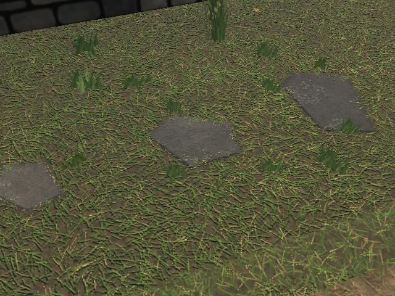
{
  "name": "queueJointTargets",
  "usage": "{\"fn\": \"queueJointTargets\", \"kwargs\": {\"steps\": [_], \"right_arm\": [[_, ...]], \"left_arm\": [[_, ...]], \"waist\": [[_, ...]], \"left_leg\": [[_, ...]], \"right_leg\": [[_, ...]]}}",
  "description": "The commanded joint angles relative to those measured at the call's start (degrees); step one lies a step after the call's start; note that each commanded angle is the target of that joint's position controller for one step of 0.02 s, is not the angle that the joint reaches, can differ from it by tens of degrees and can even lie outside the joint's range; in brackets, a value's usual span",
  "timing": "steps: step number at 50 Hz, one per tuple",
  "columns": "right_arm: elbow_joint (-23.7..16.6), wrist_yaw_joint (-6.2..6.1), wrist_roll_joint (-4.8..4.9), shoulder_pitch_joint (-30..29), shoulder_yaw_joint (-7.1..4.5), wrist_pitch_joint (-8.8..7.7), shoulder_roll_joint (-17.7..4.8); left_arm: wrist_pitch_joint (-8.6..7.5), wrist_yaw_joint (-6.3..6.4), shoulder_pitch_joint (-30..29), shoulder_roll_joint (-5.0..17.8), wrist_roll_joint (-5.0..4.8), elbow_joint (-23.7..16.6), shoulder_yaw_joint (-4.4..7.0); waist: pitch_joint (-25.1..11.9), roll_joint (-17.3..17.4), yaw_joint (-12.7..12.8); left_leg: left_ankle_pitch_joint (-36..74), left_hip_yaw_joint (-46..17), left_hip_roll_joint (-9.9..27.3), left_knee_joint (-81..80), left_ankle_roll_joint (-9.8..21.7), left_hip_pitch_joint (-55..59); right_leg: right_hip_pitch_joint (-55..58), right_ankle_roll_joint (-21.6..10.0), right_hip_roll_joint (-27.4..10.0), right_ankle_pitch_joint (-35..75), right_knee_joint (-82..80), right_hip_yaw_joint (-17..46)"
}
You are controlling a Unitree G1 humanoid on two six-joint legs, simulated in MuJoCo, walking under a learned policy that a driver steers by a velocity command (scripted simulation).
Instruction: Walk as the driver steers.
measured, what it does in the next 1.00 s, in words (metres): stands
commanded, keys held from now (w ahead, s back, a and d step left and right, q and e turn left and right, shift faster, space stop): no key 0.98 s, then w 0.02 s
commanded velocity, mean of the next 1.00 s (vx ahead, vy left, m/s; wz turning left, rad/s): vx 0.00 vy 0.00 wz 0.00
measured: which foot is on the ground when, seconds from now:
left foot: down 0.00-1.00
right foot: down 0.00-1.00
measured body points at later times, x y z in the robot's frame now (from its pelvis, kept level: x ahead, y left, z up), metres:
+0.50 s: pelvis +0.00 +0.01 +0.00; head +0.01 +0.01 +0.45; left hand +0.05 +0.27 -0.15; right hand +0.04 -0.24 -0.14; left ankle -0.02 +0.11 -0.73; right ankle +0.02 -0.14 -0.73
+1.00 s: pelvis +0.00 +0.01 +0.00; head +0.01 +0.02 +0.45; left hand +0.02 +0.26 -0.15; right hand +0.01 -0.23 -0.15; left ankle -0.02 +0.11 -0.73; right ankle +0.02 -0.14 -0.73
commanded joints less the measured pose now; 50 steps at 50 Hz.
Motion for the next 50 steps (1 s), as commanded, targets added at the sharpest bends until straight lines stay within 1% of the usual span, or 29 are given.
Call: {"fn": "queueJointTargets", "kwargs": {"steps": [1, 13, 23, 35, 49, 50], "right_arm": [[-1.3, -0.28, 0.04, 0.6, -1.18, -0.61, -6.2], [2.1, -0.65, 0.08, 2.8, -0.83, -0.52, -5.9], [3.8, -0.77, 0.11, 4.9, -0.52, -0.41, -5.2], [5.0, -0.77, 0.17, 7.4, -0.23, -0.34, -4.3], [5.7, -0.81, 0.26, 9.8, -0.11, -0.29, -3.3], [6.3, -0.90, 0.23, 10.8, -0.06, -0.22, -3.0]], "left_arm": [[-0.47, 0.30, -0.2, 6.5, -0.04, -0.9, 1.39], [-0.42, 0.54, -0.4, 6.3, -0.16, 5.6, 0.89], [-0.49, 0.71, 0.5, 5.9, -0.23, 9.3, 0.25], [-0.51, 0.86, 1.9, 5.3, -0.31, 11.8, -0.45], [-0.52, 1.03, 3.7, 4.6, -0.40, 12.9, -0.96], [-0.46, 1.05, 4.7, 3.8, -0.37, 13.4, -1.16]], "waist": [[-1.9, 0.4, 0.2], [-0.8, 0.4, 0.2], [-0.1, 0.5, 0.2], [0.4, 0.5, 0.3], [0.8, 0.5, 0.3], [-0.5, 1.0, 0.3]], "left_leg": [[8.3, -2.9, 2.8, -6.8, 1.0, -4.4], [7.8, -2.9, 2.5, -8.4, 1.3, -3.6], [7.7, -2.9, 2.2, -9.1, 1.5, -3.3], [8.4, -2.9, 2.0, -9.4, 1.7, -3.1], [9.4, -2.9, 1.8, -9.5, 1.8, -2.9], [3.2, -2.9, 1.6, -10.4, 2.0, -2.4]], "right_leg": [[5.4, -1.9, -2.0, 13.8, -3.1, 1.7], [5.0, -1.3, -1.7, 11.8, -4.7, 0.7], [4.3, -1.0, -1.6, 10.7, -5.4, 0.1], [3.7, -0.8, -1.6, 10.1, -5.8, -0.4], [3.1, -0.6, -1.6, 10.0, -5.9, -0.7], [3.6, -0.6, -0.8, 5.4, -5.5, -1.8]]}}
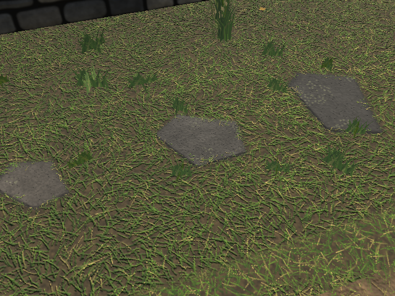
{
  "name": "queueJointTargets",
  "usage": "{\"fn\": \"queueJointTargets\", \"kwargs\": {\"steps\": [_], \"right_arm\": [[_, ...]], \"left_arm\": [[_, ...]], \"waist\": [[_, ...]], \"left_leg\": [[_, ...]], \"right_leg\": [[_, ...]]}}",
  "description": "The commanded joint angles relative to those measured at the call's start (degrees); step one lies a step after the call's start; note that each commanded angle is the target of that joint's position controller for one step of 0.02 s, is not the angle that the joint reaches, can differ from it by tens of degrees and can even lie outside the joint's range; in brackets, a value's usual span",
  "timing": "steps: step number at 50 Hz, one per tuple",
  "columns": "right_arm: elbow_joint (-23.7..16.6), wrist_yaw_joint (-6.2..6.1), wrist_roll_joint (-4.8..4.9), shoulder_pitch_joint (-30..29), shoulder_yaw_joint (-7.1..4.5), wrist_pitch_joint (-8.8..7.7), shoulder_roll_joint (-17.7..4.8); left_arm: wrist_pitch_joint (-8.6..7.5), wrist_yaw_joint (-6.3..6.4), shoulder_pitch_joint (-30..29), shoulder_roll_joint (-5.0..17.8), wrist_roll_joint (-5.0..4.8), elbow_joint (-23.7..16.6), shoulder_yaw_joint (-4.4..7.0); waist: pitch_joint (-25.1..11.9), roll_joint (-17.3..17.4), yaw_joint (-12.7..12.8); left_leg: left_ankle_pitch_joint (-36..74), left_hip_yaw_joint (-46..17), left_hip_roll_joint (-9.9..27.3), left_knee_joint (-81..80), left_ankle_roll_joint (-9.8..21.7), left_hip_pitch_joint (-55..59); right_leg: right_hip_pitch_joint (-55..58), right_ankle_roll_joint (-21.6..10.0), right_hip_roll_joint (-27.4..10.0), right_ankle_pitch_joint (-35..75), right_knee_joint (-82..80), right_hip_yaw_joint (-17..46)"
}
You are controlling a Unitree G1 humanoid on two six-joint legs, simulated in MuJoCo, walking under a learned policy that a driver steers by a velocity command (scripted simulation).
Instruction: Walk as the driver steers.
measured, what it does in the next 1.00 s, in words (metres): walks ahead: right foot, then left foot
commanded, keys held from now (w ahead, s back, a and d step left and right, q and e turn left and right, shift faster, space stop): w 1.00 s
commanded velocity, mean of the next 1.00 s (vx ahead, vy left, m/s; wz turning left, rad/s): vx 0.39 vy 0.00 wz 0.00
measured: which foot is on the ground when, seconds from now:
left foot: down 0.00-0.28, up 0.30-0.74, down 0.76-1.00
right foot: down 0.00-0.04, up 0.06-0.26, down 0.28-0.76, up 0.78-1.00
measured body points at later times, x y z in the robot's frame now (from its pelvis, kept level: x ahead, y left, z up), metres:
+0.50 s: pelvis +0.14 -0.06 +0.01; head +0.14 -0.08 +0.46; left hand +0.08 +0.17 -0.13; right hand +0.25 -0.33 -0.13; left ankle +0.19 +0.09 -0.66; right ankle +0.07 -0.15 -0.74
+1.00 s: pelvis +0.43 +0.00 +0.01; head +0.44 +0.00 +0.45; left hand +0.53 +0.26 -0.12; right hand +0.46 -0.27 -0.13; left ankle +0.45 +0.07 -0.74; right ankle +0.45 -0.17 -0.66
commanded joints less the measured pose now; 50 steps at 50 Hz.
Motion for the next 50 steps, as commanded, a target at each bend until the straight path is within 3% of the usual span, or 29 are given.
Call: {"fn": "queueJointTargets", "kwargs": {"steps": [1, 2, 4, 6, 9, 11, 13, 14, 15, 16, 17, 18, 19, 21, 24, 28, 31, 34, 36, 37, 38, 39, 40, 41, 42, 43, 44, 46, 50], "right_arm": [[-0.3, -0.44, 0.33, 5.1, -1.34, -0.02, -6.4], [-0.7, -0.71, 0.83, 5.2, -2.10, 0.14, -8.8], [-1.0, -0.99, 1.41, 7.4, -3.53, -0.22, -12.6], [-1.7, -0.99, 0.69, 7.2, -3.90, -1.46, -12.0], [-3.4, -0.56, 1.82, 4.8, -3.96, -2.36, -10.6], [-4.0, -0.28, 2.42, 3.0, -4.23, -1.94, -11.8], [-4.5, -0.01, 2.32, 2.8, -3.96, -1.73, -11.2], [-5.5, 0.30, 1.88, 0.9, -3.12, -2.20, -8.7], [-7.5, 0.60, 0.63, 0.4, -1.93, -3.03, -4.1], [-8.8, 0.51, 2.23, 0.5, -2.08, -3.95, -3.9], [-9.6, 0.68, 3.58, -1.5, -2.61, -4.76, -6.8], [-9.6, 1.12, 3.45, -2.5, -2.91, -5.38, -8.0], [-9.0, 1.10, 2.61, -2.3, -3.29, -5.66, -8.2], [-8.7, 1.55, 1.63, -2.7, -4.13, -5.39, -9.1], [-10.0, 2.08, 1.27, -6.5, -3.73, -4.39, -6.3], [-14.4, 2.40, 1.41, -17.9, -2.62, -4.45, -4.4], [-16.2, 3.17, 1.78, -22.9, -2.29, -4.60, -4.7], [-17.7, 4.16, 1.91, -24.8, -2.47, -5.12, -5.8], [-16.9, 4.33, 1.81, -20.2, -3.62, -5.34, -8.3], [-15.2, 4.09, 1.88, -13.5, -4.75, -5.25, -10.4], [-12.1, 3.63, 2.05, -3.4, -6.10, -4.94, -12.8], [-9.9, 2.91, 1.22, 6.6, -7.15, -4.51, -17.1], [-8.5, 3.60, 0.42, 8.8, -7.10, -4.56, -18.5], [-8.7, 3.61, 0.75, 6.1, -5.69, -4.75, -13.0], [-9.6, 3.42, 0.92, 0.3, -5.05, -5.10, -10.9], [-10.6, 3.54, 0.69, -4.8, -4.55, -5.52, -9.7], [-10.8, 3.82, 0.06, -7.3, -4.21, -5.87, -8.3], [-9.7, 4.16, -0.41, -7.7, -3.65, -6.15, -6.5], [-7.6, 2.76, -0.05, -3.7, -4.20, -6.13, -9.6]], "left_arm": [[-0.19, 0.25, 2.9, 4.7, -0.18, -0.5, 0.56], [-0.39, 0.25, 2.3, 4.8, -0.39, -1.0, 0.67], [-1.94, -0.33, -1.5, 4.7, -0.45, -3.6, 0.55], [-3.76, -1.40, -4.0, 4.9, -1.13, -5.4, 0.78], [-5.89, -2.61, -3.7, 5.0, -1.86, -6.2, 1.13], [-6.47, -3.08, 0.4, 4.1, -1.82, -4.6, 1.41], [-5.94, -3.07, 10.2, 4.8, -1.61, -0.5, 2.45], [-5.84, -2.78, 15.8, 6.9, -1.51, 0.3, 3.25], [-5.82, -2.37, 22.2, 13.1, -1.33, 0.2, 4.28], [-6.88, -3.22, 23.0, 14.1, -0.07, 0.6, 3.95], [-7.82, -3.53, 16.4, 11.1, -0.31, -1.3, 2.88], [-8.26, -3.92, 11.8, 8.1, -0.45, -3.0, 1.97], [-8.25, -4.31, 8.6, 7.4, -0.31, -4.2, 1.47], [-7.63, -4.30, 9.2, 5.2, 0.01, -4.5, 0.69], [-7.01, -3.20, 13.7, 6.7, 0.32, -3.7, 0.74], [-6.42, -2.07, 14.5, 8.5, 0.30, -4.9, 0.96], [-6.26, -1.87, 17.5, 8.8, -0.36, -4.3, 1.29], [-5.72, -1.69, 17.6, 9.2, -0.80, -4.2, 1.88], [-5.15, -1.61, 15.8, 10.8, -0.42, -4.9, 2.55], [-4.61, -1.63, 14.8, 11.2, -0.05, -5.3, 2.77], [-4.24, -1.75, 13.7, 10.6, 0.27, -6.1, 2.48], [-4.35, -1.96, 14.7, 8.2, 1.25, -7.6, 1.48], [-5.80, -2.99, 23.2, -1.4, 0.28, -7.1, -0.88], [-7.56, -3.31, 17.4, 5.4, -1.48, -7.4, 0.63], [-8.50, -3.34, 11.0, 8.6, -2.89, -9.9, 1.56], [-8.85, -2.78, 7.8, 8.9, -2.63, -10.7, 1.67], [-8.50, -2.29, 6.7, 8.7, -1.76, -10.8, 2.28], [-6.91, -2.12, 9.5, 6.1, -1.28, -10.6, 2.36], [-5.46, -1.75, 3.1, 6.1, -0.51, -13.6, 2.71]], "waist": [[0.5, 2.2, -0.4], [2.1, 4.9, -0.9], [6.4, 10.4, -2.7], [9.9, 9.6, -2.8], [7.6, 6.1, -1.2], [4.6, 6.2, 1.4], [1.7, 4.5, 5.0], [0.4, -1.5, 7.6], [-3.7, -16.4, 8.3], [-4.2, -16.9, 7.2], [2.3, -8.7, 4.6], [4.7, -5.7, 3.3], [4.7, -3.8, 1.8], [4.1, -4.5, 1.1], [3.6, -3.7, 1.7], [5.4, -3.3, 3.8], [6.7, -3.6, 4.7], [6.5, -4.0, 3.2], [1.8, -6.0, -0.4], [-2.9, -7.1, -4.1], [-8.8, -6.8, -8.9], [-17.1, 0.9, -10.9], [-26.6, 17.2, -5.1], [-21.2, 11.2, -7.0], [-11.5, 8.5, -5.6], [-7.4, 1.6, -3.5], [-4.7, 0.2, -1.5], [-4.0, 2.8, 1.4], [0.7, 2.6, 1.3]], "left_leg": [[-8.7, -4.3, 3.2, -8.7, 1.6, -3.9], [-19.6, -7.9, 5.3, -10.9, 3.7, -4.5], [-32.8, -22.5, 16.4, -18.3, 10.0, -5.1], [-27.6, -29.1, 22.1, -21.0, 13.6, -3.2], [-15.4, -21.0, 18.8, -18.6, 10.0, 1.6], [-10.9, -12.6, 13.8, -14.8, 8.0, -4.7], [-8.1, -8.7, 10.0, -7.3, 6.8, -13.1], [-2.6, -4.1, 6.4, 5.7, 4.2, -18.5], [-9.4, 2.4, 1.2, 27.7, 0.3, -28.2], [-15.3, -4.4, -1.0, 40.3, 1.0, -35.3], [-10.8, -7.1, 3.5, 46.1, 2.4, -41.1], [-4.1, -7.0, 5.8, 45.9, 3.4, -41.6], [0.8, -6.1, 7.5, 43.1, 3.6, -39.7], [6.2, -4.4, 9.1, 37.2, 2.7, -35.2], [10.0, -1.8, 8.9, 31.9, 0.3, -35.7], [17.8, 0.6, 6.9, 15.1, -1.1, -32.5], [20.3, 1.5, 5.4, 8.3, -0.3, -30.1], [18.2, 0.7, 4.7, 4.2, 2.0, -29.1], [14.6, 2.1, 2.0, 4.2, 3.9, -21.0], [13.1, 3.4, -0.1, 4.7, 5.2, -12.4], [14.1, 3.1, -0.1, 4.3, 6.9, 1.7], [10.9, -11.5, 11.9, 5.6, 10.4, 20.5], [-4.4, -42.1, 24.6, -4.7, 20.1, 36.0], [-8.1, -44.4, 22.2, -10.5, 17.0, 31.6], [-3.5, -34.7, 20.8, -11.4, 14.4, 22.5], [4.9, -27.3, 19.1, -12.9, 13.2, 12.7], [10.9, -21.6, 17.1, -14.2, 12.4, 5.3], [13.0, -16.0, 14.5, -17.4, 12.2, -0.8], [14.4, -10.9, 13.9, -21.5, 13.2, -3.9]], "right_leg": [[0.6, -2.1, 2.5, -3.0, 0.2, -3.8], [-2.9, -2.4, 4.4, -10.7, 4.5, -6.2], [-12.2, -3.5, 2.4, -12.8, 16.0, -7.0], [-20.7, -4.9, -2.0, -15.2, 25.3, -3.8], [-19.9, -6.5, -4.0, -14.3, 16.5, -4.0], [-5.2, -5.8, -0.2, -5.8, 5.6, -9.0], [10.7, -4.5, 3.7, 0.2, 1.7, -11.4], [17.3, -6.4, -2.2, -3.5, -2.9, -2.3], [24.0, -12.1, -16.2, -9.1, -11.3, 20.3], [22.3, -19.3, -22.9, -22.0, -18.4, 39.4], [18.7, -18.7, -22.7, -25.8, -18.4, 35.6], [15.9, -16.0, -19.2, -21.3, -18.3, 27.2], [13.9, -14.0, -16.3, -13.5, -18.7, 20.3], [12.1, -11.4, -11.8, 1.4, -18.9, 9.7], [12.3, -12.6, -10.6, 15.6, -19.2, 4.0], [9.2, -12.6, -9.3, 17.2, -21.4, -0.1], [11.3, -12.8, -10.5, 17.0, -22.0, -1.3], [17.5, -12.0, -12.9, 23.3, -18.8, -2.2], [20.7, -10.8, -13.6, 41.0, -11.9, -3.0], [20.7, -10.0, -12.7, 50.8, -3.8, -4.0], [15.3, -8.3, -10.1, 51.5, 8.4, -5.6], [0.4, -6.9, -6.1, 30.2, 27.4, -7.1], [-19.2, -4.2, 5.4, -17.3, 46.6, -2.0], [-25.2, -5.7, 2.7, -18.7, 53.0, 4.2], [-28.6, -6.6, -0.1, -13.9, 53.4, 2.1], [-25.7, -6.7, -3.4, -8.1, 50.6, 1.0], [-22.7, -6.5, -5.3, -5.1, 47.5, 0.3], [-17.6, -6.4, -7.4, -3.0, 43.6, 0.5], [-23.7, -4.1, -9.0, 2.9, 33.6, -1.1]]}}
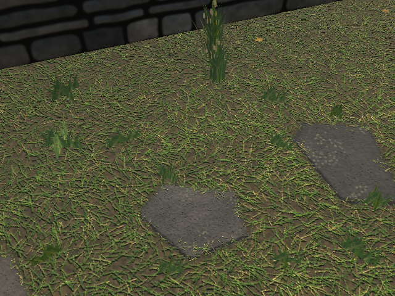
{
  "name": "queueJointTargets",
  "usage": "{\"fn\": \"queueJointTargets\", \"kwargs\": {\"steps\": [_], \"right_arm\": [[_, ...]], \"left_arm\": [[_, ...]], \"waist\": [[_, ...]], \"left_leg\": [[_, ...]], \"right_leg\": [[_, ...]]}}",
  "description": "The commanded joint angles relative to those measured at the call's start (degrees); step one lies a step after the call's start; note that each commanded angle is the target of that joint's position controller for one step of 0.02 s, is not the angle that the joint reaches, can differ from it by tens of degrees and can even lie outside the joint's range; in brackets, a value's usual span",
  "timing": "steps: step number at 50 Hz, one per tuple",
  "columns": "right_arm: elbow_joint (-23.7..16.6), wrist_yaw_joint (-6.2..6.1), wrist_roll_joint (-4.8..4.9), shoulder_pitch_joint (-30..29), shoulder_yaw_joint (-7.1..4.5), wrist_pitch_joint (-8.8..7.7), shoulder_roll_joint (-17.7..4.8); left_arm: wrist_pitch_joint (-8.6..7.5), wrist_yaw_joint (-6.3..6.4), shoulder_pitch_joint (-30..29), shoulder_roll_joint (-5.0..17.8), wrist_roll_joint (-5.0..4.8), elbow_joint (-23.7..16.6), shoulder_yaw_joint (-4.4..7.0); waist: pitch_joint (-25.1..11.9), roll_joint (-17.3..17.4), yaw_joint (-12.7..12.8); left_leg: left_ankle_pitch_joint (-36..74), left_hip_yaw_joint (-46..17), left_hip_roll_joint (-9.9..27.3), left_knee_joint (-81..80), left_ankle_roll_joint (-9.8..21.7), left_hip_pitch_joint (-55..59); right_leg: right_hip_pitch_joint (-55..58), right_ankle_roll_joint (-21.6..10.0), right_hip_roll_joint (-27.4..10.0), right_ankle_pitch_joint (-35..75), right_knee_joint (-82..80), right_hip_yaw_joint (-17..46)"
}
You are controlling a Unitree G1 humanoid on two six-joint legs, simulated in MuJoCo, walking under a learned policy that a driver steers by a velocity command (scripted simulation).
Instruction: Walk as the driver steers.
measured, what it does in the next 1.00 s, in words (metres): walks ahead, turning left: right foot, then left foot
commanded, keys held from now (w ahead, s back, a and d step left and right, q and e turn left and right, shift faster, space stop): w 0.22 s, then w+q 0.78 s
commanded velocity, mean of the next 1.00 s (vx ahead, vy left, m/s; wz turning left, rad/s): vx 0.50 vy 0.00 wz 0.33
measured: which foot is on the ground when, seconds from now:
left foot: down 0.00-0.34, up 0.36-0.86, down 0.88-1.00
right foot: up 0.00-0.30, down 0.32-0.88, up 0.90-1.00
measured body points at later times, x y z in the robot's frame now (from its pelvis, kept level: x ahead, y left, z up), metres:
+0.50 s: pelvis +0.29 -0.07 +0.00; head +0.32 -0.08 +0.45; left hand +0.36 +0.20 -0.12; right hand +0.37 -0.34 -0.14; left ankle +0.25 +0.09 -0.65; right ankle +0.33 -0.16 -0.74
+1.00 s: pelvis +0.56 +0.03 -0.01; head +0.59 +0.06 +0.43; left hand +0.55 +0.33 -0.14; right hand +0.77 -0.18 -0.13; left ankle +0.59 +0.11 -0.74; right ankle +0.51 -0.15 -0.64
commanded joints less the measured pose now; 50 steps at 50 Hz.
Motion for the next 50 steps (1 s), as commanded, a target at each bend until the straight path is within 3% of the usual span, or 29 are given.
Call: {"fn": "queueJointTargets", "kwargs": {"steps": [1, 6, 11, 13, 14, 15, 16, 17, 18, 19, 20, 21, 22, 24, 25, 28, 32, 35, 38, 41, 42, 43, 44, 45, 46, 47, 48, 49, 50], "right_arm": [[-2.8, -1.24, 0.03, -1.3, -1.34, -0.86, -7.8], [-1.5, -2.29, 0.79, 3.8, -1.43, -0.10, -8.9], [0.9, -2.53, 1.23, 8.7, -1.84, 1.26, -9.3], [1.0, -2.73, 1.41, 8.4, -2.17, 1.91, -9.9], [0.6, -2.78, 1.42, 7.2, -2.36, 2.17, -10.5], [0.0, -2.75, 1.34, 5.6, -2.18, 2.44, -10.3], [-1.2, -2.69, 0.75, 4.9, -1.33, 2.41, -8.4], [-2.2, -2.28, 0.62, 11.1, 0.55, 1.53, -1.6], [-1.3, -2.14, 1.63, 11.5, 0.55, 0.41, -2.4], [-2.5, -2.17, 3.33, 6.8, -1.18, -0.06, -8.2], [-3.6, -2.48, 3.50, 3.2, -1.37, -0.06, -8.6], [-3.8, -2.87, 2.84, 1.4, -1.64, 0.31, -7.8], [-3.5, -3.09, 2.42, 2.4, -2.14, 1.20, -6.8], [-3.0, -2.93, 2.45, 4.4, -2.05, 2.89, -3.7], [-3.5, -2.97, 2.43, 3.9, -2.15, 3.48, -3.3], [-5.8, -2.91, 1.86, -0.3, -2.61, 4.07, -3.7], [-8.4, -1.44, 1.41, -7.1, -2.16, 3.43, -2.8], [-11.2, -0.29, 1.27, -13.5, -1.47, 3.31, -2.0], [-14.0, 0.87, 1.50, -17.2, -1.27, 3.35, -2.1], [-15.3, 1.52, 1.75, -14.1, -2.49, 3.62, -4.8], [-14.5, 1.48, 2.00, -8.8, -3.58, 3.69, -6.8], [-12.3, 0.95, 2.12, 0.2, -5.40, 3.68, -10.0], [-10.4, -0.47, 1.93, 8.3, -7.47, 4.23, -15.6], [-11.9, -0.72, 2.06, 5.0, -7.92, 3.79, -20.6], [-12.6, -0.46, 1.01, 7.6, -6.19, 3.24, -15.9], [-12.2, -0.47, 0.58, 6.2, -5.27, 2.53, -12.3], [-12.8, -0.31, 1.03, 1.9, -4.65, 1.93, -10.1], [-13.7, -0.46, 1.20, -2.0, -3.93, 1.74, -7.8], [-14.7, -0.72, 0.76, -4.1, -3.56, 1.67, -7.2]], "left_arm": [[0.56, 0.25, 1.3, 2.9, 0.77, -2.7, 0.86], [-0.29, -0.82, -9.4, 1.4, 0.55, -5.8, 0.15], [-0.83, -2.54, -16.5, 2.2, -0.13, -9.0, -0.24], [-1.29, -3.03, -15.4, 3.7, -0.15, -9.6, 0.29], [-1.55, -3.03, -12.1, 5.1, -0.13, -9.0, 0.93], [-1.74, -2.78, -4.5, 7.2, -0.06, -6.9, 2.15], [-1.86, -2.20, 6.8, 10.8, 0.58, -4.1, 3.58], [-1.43, -1.82, 14.9, 16.6, 1.73, -2.5, 5.16], [-1.18, -1.88, 15.7, 12.4, 1.51, -2.3, 3.83], [-1.24, -1.78, 11.0, 8.7, 1.12, -3.0, 2.61], [-1.29, -1.69, 5.9, 6.5, 1.01, -4.1, 1.89], [-1.48, -1.91, 2.0, 4.6, 1.19, -4.3, 1.34], [-1.83, -2.02, -0.3, 3.1, 1.57, -4.2, 0.95], [-2.11, -2.11, -1.3, 2.8, 1.98, -3.4, 1.11], [-2.28, -1.92, -0.9, 3.5, 2.04, -2.9, 1.36], [-2.28, -0.93, 0.7, 5.1, 2.35, -2.0, 1.95], [-1.64, 0.18, 2.5, 6.6, 2.07, -1.7, 2.31], [-0.80, 0.63, 6.1, 7.7, 1.44, -0.9, 2.75], [0.51, 0.64, 8.2, 8.5, 0.71, -0.4, 3.20], [1.62, 0.94, 6.1, 11.0, 0.09, -1.4, 3.87], [2.08, 1.04, 5.2, 11.8, -0.02, -1.8, 4.02], [2.31, 1.04, 3.8, 11.8, -0.33, -2.3, 3.85], [1.78, 1.02, 4.4, 9.9, 0.79, -3.6, 3.11], [-0.32, 0.14, 8.3, 1.6, 1.68, -7.0, 0.68], [-3.22, -0.93, 2.3, 6.0, -0.60, -8.4, 1.22], [-4.26, -1.36, -2.1, 7.1, -2.36, -9.8, 1.49], [-4.49, -1.03, -2.1, 6.5, -1.48, -9.4, 1.40], [-4.02, -0.53, -1.9, 7.4, 0.32, -8.6, 2.03], [-3.16, -0.54, -0.6, 7.8, 0.83, -8.4, 2.41]], "waist": [[1.7, 4.1, 2.4], [2.6, 4.4, -1.0], [4.0, 4.9, -2.7], [3.0, 5.8, -0.8], [1.1, 6.8, 1.4], [-3.4, 6.8, 5.5], [-11.6, 5.3, 9.9], [-21.6, -6.9, 8.9], [-26.4, -11.5, 9.3], [-17.1, -8.0, 8.6], [-10.7, -5.0, 7.0], [-6.2, -2.4, 5.2], [-3.9, -3.4, 3.1], [-2.1, -3.8, 1.3], [-1.1, -3.3, 0.8], [0.9, -1.4, 1.0], [2.4, -0.4, 2.8], [4.4, 0.9, 5.2], [5.1, 0.4, 5.8], [0.8, -2.7, 2.1], [-2.4, -3.4, -1.3], [-7.2, -2.4, -6.3], [-12.2, 4.5, -8.9], [-17.3, 18.1, -1.4], [-21.7, 10.6, -5.3], [-14.6, 8.2, -5.2], [-9.0, 2.6, -2.0], [-6.9, 1.9, 0.2], [-5.7, 2.7, 2.0]], "left_leg": [[6.0, -13.6, 16.8, -12.6, 9.8, -1.5], [8.0, -7.9, 14.1, -12.4, 6.8, 1.3], [10.0, -8.6, 18.3, -8.1, 6.3, 12.3], [15.3, -10.4, 19.7, -4.5, 5.4, 14.7], [22.7, -10.5, 19.4, -0.9, 4.8, 14.6], [30.2, -9.1, 17.0, 7.3, 3.6, 12.8], [25.5, -7.1, 13.7, 21.1, 1.7, 3.9], [2.6, -2.8, 4.6, 44.5, -2.9, -20.1], [-24.9, -11.0, 2.2, 54.7, -2.9, -27.5], [-22.3, -12.9, 5.5, 58.9, -2.0, -32.2], [-17.1, -11.0, 8.8, 57.9, -1.5, -32.3], [-12.8, -10.4, 10.7, 54.6, -1.6, -30.0], [-9.8, -10.8, 12.5, 51.7, -1.5, -26.5], [-7.2, -10.4, 13.3, 50.1, -1.7, -22.9], [-5.5, -10.4, 13.4, 49.4, -1.9, -23.9], [1.8, -11.5, 13.3, 43.4, -2.7, -29.3], [11.0, -8.0, 12.4, 30.3, -3.1, -29.5], [11.1, -5.1, 11.9, 24.3, -2.4, -31.5], [5.8, -2.4, 10.7, 21.0, -1.0, -33.0], [-2.4, 2.5, 5.6, 20.3, 2.0, -23.1], [-4.5, 3.7, 3.1, 19.9, 3.5, -15.8], [-0.6, 3.5, 0.7, 15.3, 5.6, -2.4], [-0.9, -9.8, 8.0, 13.0, 9.0, 14.8], [-7.8, -44.6, 22.2, 5.0, 20.9, 32.2], [-9.9, -51.5, 24.1, -1.7, 20.3, 34.2], [-5.5, -42.2, 22.4, -1.2, 17.4, 29.5], [0.8, -34.3, 19.6, -0.9, 15.0, 20.0], [5.9, -28.8, 17.3, -1.3, 13.3, 12.5], [9.2, -26.4, 16.0, -2.5, 12.9, 7.1]], "right_leg": [[-4.9, 1.7, -3.0, 7.9, -7.2, 1.3], [-2.6, 2.2, 0.4, 21.6, -26.0, -2.1], [-5.0, 0.7, 2.0, 17.3, -33.2, -2.0], [-1.4, -0.6, 3.0, 12.8, -35.3, -1.8], [4.0, -1.3, 4.6, 10.7, -36.1, -2.8], [14.6, -2.6, 6.3, 11.1, -37.4, -4.1], [32.4, -5.3, 1.9, 12.5, -34.5, -0.2], [57.2, -13.1, -13.9, 4.7, -36.1, 23.2], [59.2, -14.8, -18.1, -1.0, -44.5, 38.4], [51.6, -11.6, -16.2, -3.5, -46.0, 30.6], [42.6, -9.5, -14.4, -1.3, -47.5, 22.2], [34.3, -8.4, -12.1, 1.7, -50.3, 16.1], [29.1, -7.1, -9.9, 4.1, -52.5, 10.6], [23.8, -7.0, -8.1, 7.9, -55.2, 4.2], [23.0, -7.2, -7.9, 10.5, -55.9, 1.7], [24.5, -7.6, -7.8, 15.2, -57.0, -3.4], [27.3, -6.5, -7.0, 17.4, -57.6, -9.5], [32.7, -6.4, -8.6, 19.0, -56.7, -11.9], [39.2, -5.9, -10.4, 25.1, -52.9, -13.6], [41.2, -4.1, -10.5, 50.9, -42.7, -16.1], [40.3, -3.4, -9.9, 57.8, -34.6, -16.7], [35.4, -1.5, -7.8, 55.5, -22.5, -17.8], [20.6, 1.5, -4.8, 34.6, -4.3, -17.8], [-4.7, 5.1, 8.9, -16.5, 17.2, -10.2], [-11.2, 3.2, 8.1, -17.9, 20.5, 2.9], [-14.7, 1.5, 5.4, -13.6, 18.4, 2.9], [-12.3, 1.0, 2.5, -9.0, 12.0, 2.8], [-7.8, 1.4, 0.6, -6.9, 6.7, 2.6], [-3.7, 1.9, -0.3, -5.3, 4.2, 2.8]]}}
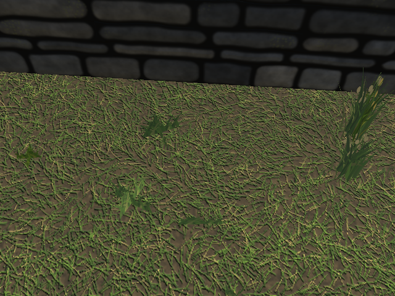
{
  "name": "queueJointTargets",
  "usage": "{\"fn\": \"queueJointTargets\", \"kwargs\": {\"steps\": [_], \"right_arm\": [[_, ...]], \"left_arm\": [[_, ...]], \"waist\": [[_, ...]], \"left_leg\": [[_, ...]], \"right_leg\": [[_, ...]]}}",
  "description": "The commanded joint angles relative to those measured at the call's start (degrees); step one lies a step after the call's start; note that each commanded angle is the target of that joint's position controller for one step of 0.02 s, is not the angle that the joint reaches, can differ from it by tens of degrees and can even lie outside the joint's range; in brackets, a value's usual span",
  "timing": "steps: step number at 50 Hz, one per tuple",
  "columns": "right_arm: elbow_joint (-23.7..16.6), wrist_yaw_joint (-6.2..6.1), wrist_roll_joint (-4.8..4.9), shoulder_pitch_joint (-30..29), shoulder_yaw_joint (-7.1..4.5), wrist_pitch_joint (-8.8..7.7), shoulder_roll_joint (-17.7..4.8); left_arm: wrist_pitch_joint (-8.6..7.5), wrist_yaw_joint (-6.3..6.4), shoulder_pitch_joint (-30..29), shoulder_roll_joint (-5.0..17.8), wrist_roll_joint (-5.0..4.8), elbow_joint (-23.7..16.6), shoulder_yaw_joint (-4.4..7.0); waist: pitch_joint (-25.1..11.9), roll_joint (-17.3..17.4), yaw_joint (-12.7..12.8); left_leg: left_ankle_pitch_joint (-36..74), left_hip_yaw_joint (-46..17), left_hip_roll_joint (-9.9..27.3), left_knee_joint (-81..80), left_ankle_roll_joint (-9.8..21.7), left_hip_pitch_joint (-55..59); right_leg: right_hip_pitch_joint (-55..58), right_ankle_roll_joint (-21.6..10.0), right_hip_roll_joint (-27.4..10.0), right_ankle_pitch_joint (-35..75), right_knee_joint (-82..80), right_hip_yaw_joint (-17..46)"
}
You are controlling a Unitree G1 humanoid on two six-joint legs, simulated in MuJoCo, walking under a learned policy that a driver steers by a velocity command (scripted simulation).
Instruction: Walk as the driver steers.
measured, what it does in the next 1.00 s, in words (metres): walks ahead: right foot, then left foot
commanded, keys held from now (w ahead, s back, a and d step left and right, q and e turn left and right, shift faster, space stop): w+q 0.20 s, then no key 0.80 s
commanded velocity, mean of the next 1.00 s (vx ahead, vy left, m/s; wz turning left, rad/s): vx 0.22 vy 0.00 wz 0.25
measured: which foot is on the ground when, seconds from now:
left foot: down 0.00-0.34, up 0.36-0.66, down 0.68-1.00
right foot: up 0.00-0.32, down 0.34-1.00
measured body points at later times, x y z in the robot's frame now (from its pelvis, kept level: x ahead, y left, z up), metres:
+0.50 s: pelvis +0.25 -0.05 +0.00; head +0.29 -0.04 +0.45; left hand +0.37 +0.23 -0.10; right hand +0.39 -0.30 -0.12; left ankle +0.15 +0.08 -0.66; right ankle +0.36 -0.13 -0.73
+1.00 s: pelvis +0.32 -0.01 +0.00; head +0.33 -0.01 +0.45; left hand +0.37 +0.26 -0.13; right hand +0.48 -0.24 -0.12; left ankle +0.28 +0.11 -0.73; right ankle +0.36 -0.13 -0.73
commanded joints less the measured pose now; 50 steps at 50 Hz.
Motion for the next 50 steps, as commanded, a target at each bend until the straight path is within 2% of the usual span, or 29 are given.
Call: {"fn": "queueJointTargets", "kwargs": {"steps": [1, 3, 5, 8, 10, 13, 15, 16, 17, 18, 19, 20, 21, 22, 23, 24, 26, 28, 30, 32, 33, 34, 35, 36, 37, 38, 41, 45, 50], "right_arm": [[-4.3, -0.76, -0.32, 0.7, -1.09, -1.28, -5.8], [-4.2, -1.51, -0.08, 1.9, -1.51, -1.48, -7.7], [-4.0, -2.32, 0.12, 3.6, -1.91, -1.35, -9.1], [-3.8, -2.80, 0.44, 5.7, -1.92, -0.78, -9.1], [-3.3, -2.77, 0.48, 7.6, -1.94, -0.54, -9.2], [-2.2, -3.25, 0.40, 9.9, -1.56, 0.27, -7.9], [-2.4, -3.77, -0.02, 9.5, -1.38, 0.82, -7.5], [-3.0, -3.91, -0.03, 7.8, -1.12, 0.92, -6.9], [-4.1, -3.88, -0.45, 7.1, -0.52, 0.73, -5.4], [-5.2, -3.88, -1.35, 10.7, 0.45, 0.38, -3.0], [-4.0, -3.44, -0.16, 20.4, 0.91, 0.09, -2.9], [-2.4, -3.28, 0.61, 19.9, -0.10, 0.69, -8.2], [-3.3, -3.44, 0.76, 13.0, -0.56, 1.65, -9.7], [-3.9, -3.78, 0.28, 9.1, -0.41, 2.68, -8.9], [-4.5, -4.02, -0.32, 7.3, -0.37, 3.57, -7.8], [-4.5, -4.07, -0.42, 8.1, -0.02, 4.27, -6.0], [-3.8, -4.36, -0.75, 9.5, 0.92, 4.47, -2.9], [-3.5, -4.36, -0.93, 8.6, 1.35, 4.08, -2.4], [-3.0, -4.18, -0.83, 8.1, 1.18, 4.27, -3.3], [-2.7, -3.86, -1.38, 7.1, 1.15, 4.63, -3.3], [-3.5, -3.87, -2.19, 5.3, 1.14, 4.76, -4.0], [-4.6, -4.10, -2.62, 4.0, 0.94, 4.78, -6.0], [-4.4, -4.32, -1.98, 1.9, 0.16, 4.91, -9.5], [-4.0, -4.01, -1.86, 1.6, 0.57, 4.61, -6.5], [-3.8, -3.85, -2.17, 1.3, 1.11, 4.12, -4.6], [-3.7, -3.78, -2.31, 0.9, 1.23, 3.60, -4.3], [-2.9, -3.76, -1.66, 2.1, 1.27, 2.28, -4.2], [-2.2, -3.88, -1.36, 2.4, 1.25, 2.16, -4.3], [-0.8, -3.84, -1.21, 2.1, 1.30, 2.34, -4.0]], "left_arm": [[-0.43, 0.12, 0.3, 7.0, 1.27, -4.7, 1.95], [0.64, 0.25, -1.0, 5.3, 1.87, -5.6, 1.62], [1.00, 0.41, -5.5, 4.3, 2.10, -7.3, 1.13], [0.73, -0.17, -11.7, 2.8, 1.70, -9.1, 0.36], [0.46, -0.65, -14.7, 3.2, 1.04, -10.4, 0.29], [-0.28, -1.42, -14.9, 5.1, 1.55, -11.2, 0.75], [-0.96, -1.81, -12.3, 6.1, 2.03, -10.7, 1.15], [-1.34, -1.77, -8.5, 6.5, 2.52, -9.7, 1.43], [-1.75, -1.63, -4.0, 8.6, 3.57, -9.1, 1.89], [-1.75, -1.48, 2.3, 12.0, 4.95, -8.7, 2.41], [-0.44, -2.00, 5.8, 11.7, 3.68, -7.0, 2.58], [0.57, -2.22, 4.9, 8.8, 1.67, -7.6, 1.92], [1.40, -2.03, 1.3, 6.3, 1.41, -8.4, 1.03], [1.98, -1.98, -2.3, 4.1, 2.02, -8.6, -0.12], [2.27, -2.00, -5.3, 2.7, 2.38, -8.6, -0.86], [2.55, -2.03, -7.0, 3.0, 2.85, -8.1, -0.91], [2.81, -1.88, -8.3, 4.3, 3.18, -7.4, -0.44], [3.09, -1.44, -7.0, 5.4, 2.62, -6.3, -0.07], [3.75, -1.12, -6.5, 5.8, 1.92, -5.6, -0.13], [4.48, -1.10, -7.2, 5.0, 1.39, -5.3, -0.69], [4.54, -1.28, -5.6, 3.4, 1.54, -4.6, -1.33], [4.48, -1.49, -4.5, 2.2, 2.22, -4.2, -1.86], [4.47, -1.63, -1.5, 2.6, 2.49, -4.0, -1.58], [4.65, -1.39, -2.8, 3.0, 2.70, -3.6, -1.62], [4.81, -1.16, -3.6, 3.3, 2.42, -3.5, -1.53], [4.99, -0.85, -3.2, 3.0, 2.18, -3.1, -1.58], [5.02, -0.55, -1.9, 3.2, 2.27, -1.9, -1.50], [5.08, -0.51, -2.4, 3.2, 1.77, -0.6, -1.42], [5.81, -0.13, -2.5, 3.6, 1.51, 1.3, -1.26]], "waist": [[-7.4, 1.1, 1.3], [-6.1, 0.9, 1.7], [-4.6, 1.8, 0.4], [-3.5, 4.4, -2.2], [-3.3, 5.5, -3.7], [-4.0, 6.8, -3.9], [-5.6, 8.0, -2.5], [-7.2, 8.1, -0.1], [-11.6, 6.4, 2.0], [-20.1, -3.1, 2.6], [-29.1, -17.5, 0.6], [-27.1, -10.2, 1.5], [-18.8, -5.6, 2.5], [-13.7, -2.3, 1.7], [-10.3, -2.1, 0.1], [-8.5, -4.3, -1.7], [-8.9, -7.5, -2.5], [-12.1, -7.6, -1.6], [-13.3, -6.8, -1.7], [-11.1, -5.9, -2.4], [-9.4, -4.7, -1.9], [-8.1, -1.6, -0.9], [-5.5, 5.1, 2.9], [-4.3, 6.2, 1.5], [-2.8, 6.0, 1.2], [-2.4, 6.1, 1.4], [-4.1, 4.8, 1.2], [-5.8, 2.7, 0.8], [-6.1, 1.2, 0.9]], "left_leg": [[13.4, -22.7, 15.6, -16.3, 11.9, 14.9], [17.3, -19.6, 14.6, -17.5, 12.0, 10.6], [17.2, -17.0, 12.8, -17.9, 10.9, 8.5], [11.3, -14.4, 9.7, -16.9, 7.7, 6.1], [8.0, -16.0, 10.2, -16.1, 6.8, 6.3], [14.7, -18.0, 11.6, -9.1, 4.9, 12.5], [20.7, -19.9, 12.3, -3.6, 3.3, 16.1], [25.2, -19.2, 10.7, 0.7, 1.9, 16.5], [24.2, -17.6, 7.5, 8.5, -0.5, 13.7], [4.0, -14.5, 2.8, 25.1, -3.8, 2.0], [-31.4, -12.5, -2.3, 40.3, -6.8, -9.6], [-29.2, -15.1, 1.0, 46.0, -7.5, -13.1], [-25.5, -12.9, 2.6, 47.1, -8.3, -16.1], [-22.6, -11.2, 4.6, 43.9, -8.7, -15.1], [-20.5, -10.7, 6.8, 38.8, -8.8, -12.0], [-19.1, -9.1, 8.0, 32.7, -8.8, -7.0], [-17.0, -5.3, 7.3, 21.9, -9.3, 0.4], [-11.4, -4.7, 7.3, 14.4, -9.2, 4.4], [-5.3, -4.0, 7.0, 8.1, -8.6, 8.2], [0.9, -2.8, 6.1, -0.4, -7.1, 13.4], [3.2, -4.9, 7.7, -3.5, -5.9, 15.2], [4.4, -9.7, 12.0, -5.7, -4.1, 16.2], [-3.6, -10.8, 12.7, -5.3, -2.1, 10.3], [-12.8, -9.8, 10.9, -6.7, -2.2, 4.6], [-13.9, -9.1, 9.9, -7.3, -3.2, 2.7], [-10.7, -8.6, 9.5, -7.0, -4.2, 2.4], [-0.2, -8.0, 9.2, -4.3, -4.9, 5.6], [6.5, -7.3, 8.6, -2.2, -4.7, 7.8], [9.9, -6.7, 8.1, -1.6, -4.7, 8.6]], "right_leg": [[-13.1, 0.5, -3.9, 3.9, -5.5, 3.8], [-12.2, 2.3, -3.5, 6.7, -11.3, 2.5], [-12.9, 3.7, -2.2, 13.4, -19.7, 1.6], [-8.9, 3.7, 0.9, 25.1, -33.6, 0.9], [-6.7, 3.5, 2.4, 28.6, -38.1, 0.8], [-6.1, 1.7, 3.6, 28.1, -42.8, 1.3], [-3.5, -0.4, 4.1, 25.9, -44.3, 1.0], [1.5, -1.8, 4.5, 29.1, -47.3, -0.1], [11.3, -4.1, 0.4, 41.9, -46.4, 2.0], [29.4, -10.1, -11.6, 64.3, -40.7, 12.9], [41.4, -19.9, -22.6, 64.9, -42.3, 30.7], [37.7, -18.9, -21.2, 46.8, -45.0, 32.8], [30.3, -16.3, -18.1, 37.8, -46.8, 26.0], [21.9, -14.7, -15.2, 33.9, -49.0, 21.0], [14.4, -13.7, -13.0, 31.6, -51.0, 17.5], [8.4, -12.4, -10.5, 30.6, -53.0, 13.8], [4.0, -12.2, -7.4, 36.7, -53.8, 7.9], [6.4, -12.9, -8.1, 39.9, -53.0, 7.1], [7.0, -12.5, -8.6, 31.9, -52.8, 7.2], [3.5, -9.8, -6.6, 14.8, -53.0, 6.6], [1.1, -6.9, -5.1, 5.9, -53.2, 6.5], [-1.1, -3.9, -3.0, -1.2, -51.4, 5.2], [0.0, -1.6, 1.5, -2.2, -50.3, 0.9], [4.6, -0.4, 2.2, 1.5, -48.4, -0.7], [5.7, -0.4, 2.2, 3.8, -47.4, -0.6], [6.2, -0.8, 1.8, 5.8, -46.6, -0.6], [6.9, -1.4, 1.6, 12.1, -45.1, -0.6], [8.6, -1.2, 1.3, 17.9, -43.6, -0.6], [10.2, -1.0, 1.0, 20.8, -42.8, -0.5]]}}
